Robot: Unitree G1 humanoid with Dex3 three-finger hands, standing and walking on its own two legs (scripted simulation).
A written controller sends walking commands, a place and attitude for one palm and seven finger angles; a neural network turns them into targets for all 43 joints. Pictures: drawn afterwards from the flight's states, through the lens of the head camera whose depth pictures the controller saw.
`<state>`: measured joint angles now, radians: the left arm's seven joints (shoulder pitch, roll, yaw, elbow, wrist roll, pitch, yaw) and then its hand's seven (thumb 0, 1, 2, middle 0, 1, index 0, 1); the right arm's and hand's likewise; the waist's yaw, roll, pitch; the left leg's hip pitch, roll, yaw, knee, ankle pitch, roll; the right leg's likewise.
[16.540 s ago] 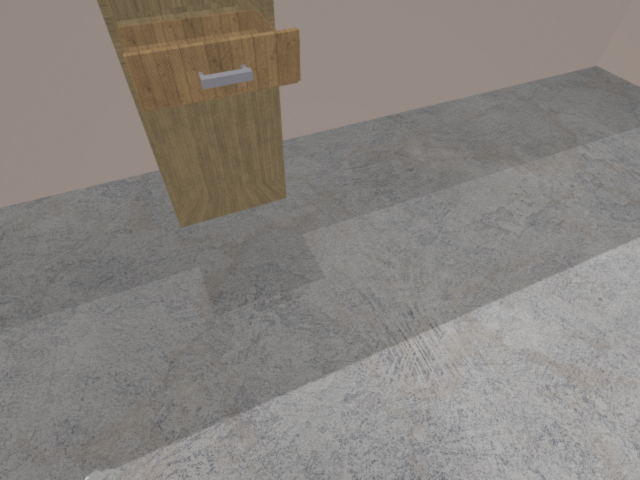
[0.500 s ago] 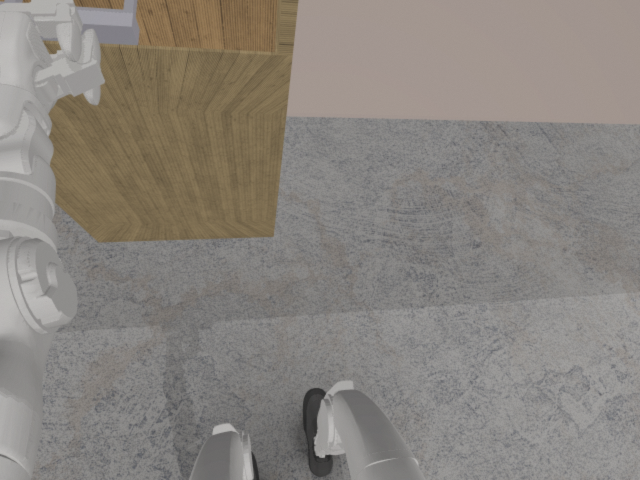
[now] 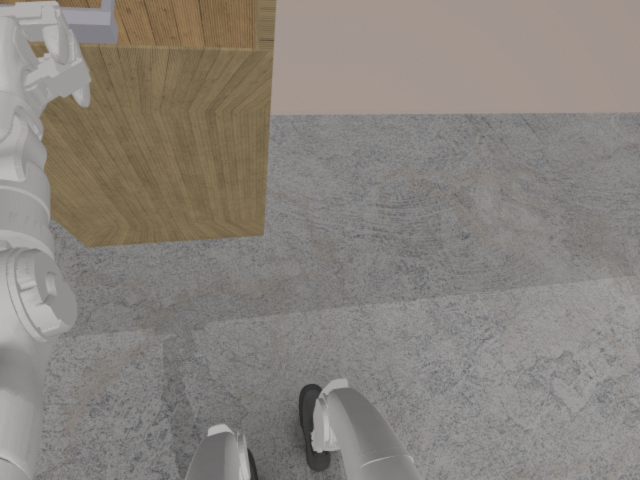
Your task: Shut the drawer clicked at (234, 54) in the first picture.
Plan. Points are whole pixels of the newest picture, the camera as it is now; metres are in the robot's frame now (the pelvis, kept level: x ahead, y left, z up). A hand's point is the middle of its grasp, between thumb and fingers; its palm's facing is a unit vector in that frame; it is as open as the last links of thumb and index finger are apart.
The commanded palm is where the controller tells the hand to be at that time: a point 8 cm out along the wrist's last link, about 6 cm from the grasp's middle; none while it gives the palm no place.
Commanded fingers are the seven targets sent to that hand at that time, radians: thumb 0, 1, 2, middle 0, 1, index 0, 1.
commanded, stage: pull the fist back off the drawer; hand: left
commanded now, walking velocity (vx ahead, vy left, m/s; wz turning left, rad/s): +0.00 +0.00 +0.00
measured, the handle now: (49, 10) +0.65 +0.20 +0.08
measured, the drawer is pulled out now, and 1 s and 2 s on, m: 0.00 0.00 0.00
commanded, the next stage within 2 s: draw the hand back to the body in 0.26 s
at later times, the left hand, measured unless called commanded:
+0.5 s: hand (61, 93) +0.53 +0.18 +0.09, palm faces -0.04 -1.00 -0.03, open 3.3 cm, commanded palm +0.47 +0.22 +0.11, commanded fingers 0.00 0.90 0.90 -1.40 -1.60 -1.40 -1.60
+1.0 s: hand out of the picture +0.37 +0.21 +0.17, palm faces +0.12 -0.97 -0.21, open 3.3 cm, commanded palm +0.32 +0.26 +0.18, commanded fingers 0.00 0.90 0.90 -1.40 -1.60 -1.40 -1.60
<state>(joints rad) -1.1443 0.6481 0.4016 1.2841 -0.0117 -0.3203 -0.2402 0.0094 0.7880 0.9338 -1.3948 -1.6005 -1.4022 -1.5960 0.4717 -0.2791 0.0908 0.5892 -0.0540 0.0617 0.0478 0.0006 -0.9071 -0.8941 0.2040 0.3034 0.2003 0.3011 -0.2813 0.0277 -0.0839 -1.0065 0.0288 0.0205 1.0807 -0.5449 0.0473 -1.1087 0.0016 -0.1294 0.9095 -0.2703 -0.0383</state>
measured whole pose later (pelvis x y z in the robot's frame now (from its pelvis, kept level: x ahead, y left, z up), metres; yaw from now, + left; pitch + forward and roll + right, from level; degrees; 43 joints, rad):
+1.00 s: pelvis +0.05 +0.00 +0.07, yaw +2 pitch +5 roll -1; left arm -0.09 0.30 0.15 0.18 -0.11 -0.13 -0.06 0.02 0.90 0.90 -1.40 -1.60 -1.40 -1.60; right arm 0.22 -0.25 0.04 0.56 0.03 -0.03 -0.03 0.01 -0.91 -0.89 0.20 0.30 0.20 0.30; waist 0.00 0.05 -0.05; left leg -0.26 -0.02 0.02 0.59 -0.42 0.05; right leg -0.42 -0.01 -0.09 0.57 -0.24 -0.02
